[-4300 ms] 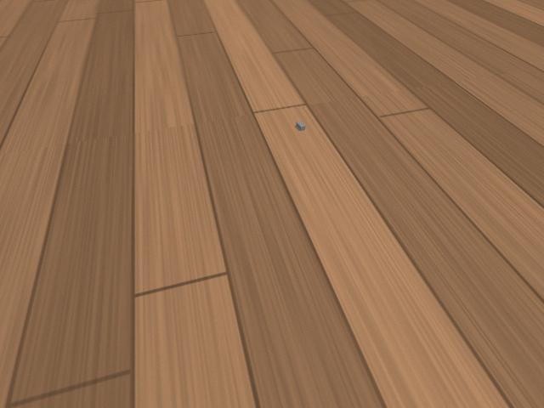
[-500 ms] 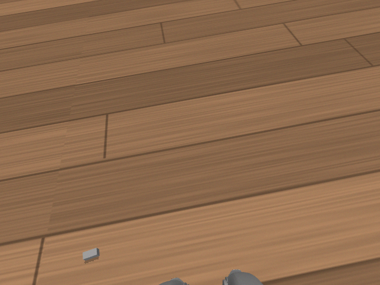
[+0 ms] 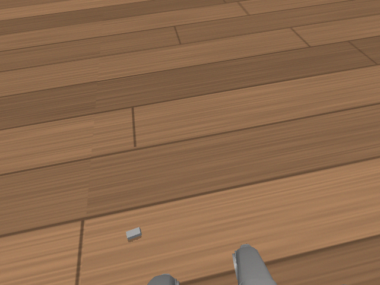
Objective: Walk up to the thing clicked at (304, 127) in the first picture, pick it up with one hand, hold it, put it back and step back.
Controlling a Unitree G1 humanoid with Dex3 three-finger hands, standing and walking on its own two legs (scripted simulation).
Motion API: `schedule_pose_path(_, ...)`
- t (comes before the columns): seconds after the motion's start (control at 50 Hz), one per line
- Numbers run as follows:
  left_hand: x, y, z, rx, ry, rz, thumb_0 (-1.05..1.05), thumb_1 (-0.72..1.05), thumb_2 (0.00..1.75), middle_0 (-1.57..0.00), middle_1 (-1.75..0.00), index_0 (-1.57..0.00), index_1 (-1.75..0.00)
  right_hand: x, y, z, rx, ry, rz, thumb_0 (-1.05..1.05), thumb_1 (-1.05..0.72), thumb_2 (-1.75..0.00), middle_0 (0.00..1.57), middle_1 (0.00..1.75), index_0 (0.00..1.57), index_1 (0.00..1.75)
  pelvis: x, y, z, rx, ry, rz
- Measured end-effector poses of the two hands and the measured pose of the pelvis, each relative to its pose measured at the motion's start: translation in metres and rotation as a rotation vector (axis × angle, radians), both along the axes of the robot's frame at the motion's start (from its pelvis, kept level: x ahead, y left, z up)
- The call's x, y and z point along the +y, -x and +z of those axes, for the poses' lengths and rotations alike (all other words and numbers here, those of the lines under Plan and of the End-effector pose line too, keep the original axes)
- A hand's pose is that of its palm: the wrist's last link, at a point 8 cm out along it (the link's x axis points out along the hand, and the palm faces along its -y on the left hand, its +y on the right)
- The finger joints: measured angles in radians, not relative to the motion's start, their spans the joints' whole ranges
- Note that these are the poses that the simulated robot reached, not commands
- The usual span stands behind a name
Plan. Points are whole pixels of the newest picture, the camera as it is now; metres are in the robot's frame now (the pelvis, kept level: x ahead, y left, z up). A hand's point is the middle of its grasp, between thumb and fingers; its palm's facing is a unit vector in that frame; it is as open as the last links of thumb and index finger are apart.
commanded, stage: walk up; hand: left
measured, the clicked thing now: (133, 233) +0.46 +0.34 -0.70
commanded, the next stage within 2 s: none
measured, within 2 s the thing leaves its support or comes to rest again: neither
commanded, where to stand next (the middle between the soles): +0.05 +0.13 m, yaw -9 degrees
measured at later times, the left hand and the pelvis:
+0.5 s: hand out of the picture +0.01 +0.47 -0.09, palm faces -0.06 -0.83 -0.55, open 7.4 cm; pelvis -0.09 +0.18 +0.02, yaw -4 degrees
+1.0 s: hand out of the picture +0.09 +0.41 -0.12, palm faces -0.25 -0.91 -0.34, open 7.4 cm; pelvis -0.04 +0.17 +0.04, yaw -11 degrees
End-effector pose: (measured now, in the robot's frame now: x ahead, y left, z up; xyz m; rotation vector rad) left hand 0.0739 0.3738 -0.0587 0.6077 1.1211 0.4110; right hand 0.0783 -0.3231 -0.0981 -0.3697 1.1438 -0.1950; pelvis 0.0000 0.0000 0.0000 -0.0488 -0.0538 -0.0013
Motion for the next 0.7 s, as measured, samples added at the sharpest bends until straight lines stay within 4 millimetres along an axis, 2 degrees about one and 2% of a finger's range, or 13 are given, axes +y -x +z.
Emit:
schedule_pose_path(0.06,0.006,0.01,0.0,0.027,0.057,-0.011,0.0,0.9,0.89,-0.21,-0.3,-0.21,-0.3,0.031,0.036,0.01,0.058,-0.028,-0.04,0.01,-0.9,-0.89,0.2,0.3,0.21,0.3,0.015,0.011,0.015,0.021,-0.014,-0.011)
schedule_pose_path(0.14,0.006,0.027,0.0,0.059,0.117,-0.031,0.0,0.9,0.89,-0.21,-0.3,-0.21,-0.3,0.055,0.066,0.013,0.094,-0.042,-0.046,0.01,-0.9,-0.89,0.21,0.3,0.21,0.3,0.039,0.027,0.024,0.044,-0.025,-0.028)
schedule_pose_path(0.24,0.016,0.057,0.0,0.089,0.121,-0.084,0.0,0.89,0.89,-0.21,-0.3,-0.21,-0.3,0.076,0.083,-0.006,0.08,-0.047,-0.076,0.01,-0.9,-0.89,0.2,0.3,0.21,0.3,0.074,0.052,0.018,0.023,-0.002,-0.077)
schedule_pose_path(0.36,0.062,0.082,0.019,0.03,0.087,-0.068,0.0,0.89,0.89,-0.22,-0.3,-0.21,-0.3,0.122,0.092,-0.005,0.036,-0.082,-0.068,0.01,-0.9,-0.89,0.2,0.3,0.21,0.3,0.114,0.077,0.025,0.002,-0.048,-0.072)
schedule_pose_path(0.46,0.11,0.079,0.022,-0.015,0.094,-0.107,0.0,0.89,0.89,-0.21,-0.3,-0.21,-0.3,0.155,0.109,0.001,-0.019,-0.076,-0.099,0.01,-0.9,-0.89,0.2,0.3,0.21,0.3,0.157,0.088,0.023,0.008,-0.07,-0.084)
schedule_pose_path(0.54,0.15,0.066,0.007,-0.066,0.127,-0.117,0.0,0.89,0.89,-0.21,-0.3,-0.21,-0.3,0.182,0.144,0.004,-0.022,-0.001,-0.119,0.01,-0.9,-0.89,0.2,0.3,0.21,0.3,0.191,0.094,0.013,-0.013,-0.098,-0.085)
schedule_pose_path(0.62,0.161,0.058,0.002,-0.034,0.195,-0.135,0.0,0.9,0.89,-0.21,-0.3,-0.2,-0.3,0.203,0.19,0.022,0.03,0.026,-0.186,0.01,-0.9,-0.89,0.2,0.3,0.21,0.3,0.204,0.091,0.027,-0.024,-0.061,-0.099)
schedule_pose_path(0.7,0.161,0.048,-0.002,-0.004,0.269,-0.152,0.0,0.9,0.89,-0.21,-0.3,-0.2,-0.3,0.209,0.227,0.051,0.106,0.064,-0.228,0.01,-0.9,-0.89,0.21,0.3,0.21,0.3,0.205,0.089,0.042,-0.027,-0.052,-0.112)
